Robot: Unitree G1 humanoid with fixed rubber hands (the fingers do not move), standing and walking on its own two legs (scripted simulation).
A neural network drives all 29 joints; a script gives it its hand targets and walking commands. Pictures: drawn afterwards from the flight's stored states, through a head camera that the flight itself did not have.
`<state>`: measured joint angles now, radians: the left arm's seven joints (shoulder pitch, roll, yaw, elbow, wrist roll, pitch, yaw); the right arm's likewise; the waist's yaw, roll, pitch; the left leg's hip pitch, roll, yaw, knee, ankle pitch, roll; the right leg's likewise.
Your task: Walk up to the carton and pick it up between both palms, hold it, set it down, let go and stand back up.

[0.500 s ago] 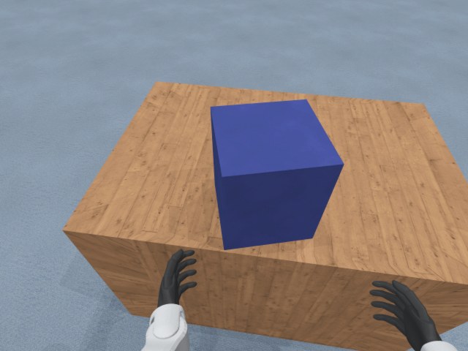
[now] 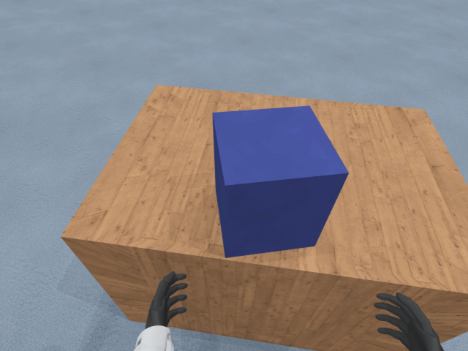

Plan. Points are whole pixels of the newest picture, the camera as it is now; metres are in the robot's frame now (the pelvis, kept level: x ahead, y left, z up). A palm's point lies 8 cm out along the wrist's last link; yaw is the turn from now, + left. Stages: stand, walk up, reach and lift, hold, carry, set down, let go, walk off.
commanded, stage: set down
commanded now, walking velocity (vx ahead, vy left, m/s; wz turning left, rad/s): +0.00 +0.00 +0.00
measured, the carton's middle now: (266, 183) +0.47 +0.00 +0.00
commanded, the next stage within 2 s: let go in 1.06 s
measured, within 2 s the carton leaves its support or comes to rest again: neither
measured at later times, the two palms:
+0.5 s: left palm (150, 329) +0.18 +0.19 -0.06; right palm out of the picture +0.18 -0.23 -0.06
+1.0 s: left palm (141, 333) +0.18 +0.21 -0.08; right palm out of the picture +0.17 -0.22 -0.08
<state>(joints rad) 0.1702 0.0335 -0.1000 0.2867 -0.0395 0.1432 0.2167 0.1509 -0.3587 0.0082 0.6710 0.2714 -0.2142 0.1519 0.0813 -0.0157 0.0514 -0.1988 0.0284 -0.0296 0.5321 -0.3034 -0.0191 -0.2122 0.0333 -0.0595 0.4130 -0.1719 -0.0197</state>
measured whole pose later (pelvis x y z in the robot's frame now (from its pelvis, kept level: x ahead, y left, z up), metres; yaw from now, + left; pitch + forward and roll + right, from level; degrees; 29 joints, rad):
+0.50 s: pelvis +0.01 +0.00 +0.00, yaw +0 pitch -3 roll -2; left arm 0.20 0.09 -0.08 0.29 -0.04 0.23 0.14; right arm 0.20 -0.28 0.01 0.64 0.17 -0.15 0.09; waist 0.08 -0.02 0.06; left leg -0.17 0.03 -0.03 0.53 -0.32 -0.02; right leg -0.18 0.03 -0.06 0.41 -0.19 -0.02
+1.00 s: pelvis +0.02 +0.01 +0.00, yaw +0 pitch -3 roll -2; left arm 0.20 0.12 -0.04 0.37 -0.03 0.22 0.07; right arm 0.20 -0.21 0.00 0.78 0.08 -0.18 0.03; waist 0.08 -0.02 0.09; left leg -0.13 0.03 -0.03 0.53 -0.35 -0.02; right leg -0.14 0.03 -0.06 0.41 -0.21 -0.01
